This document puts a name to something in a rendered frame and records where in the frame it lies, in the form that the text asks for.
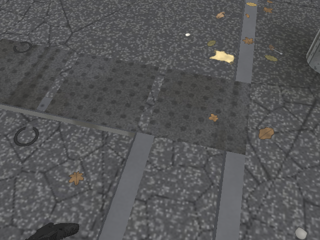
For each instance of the left robot hand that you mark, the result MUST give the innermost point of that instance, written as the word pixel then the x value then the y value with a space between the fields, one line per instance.
pixel 53 231

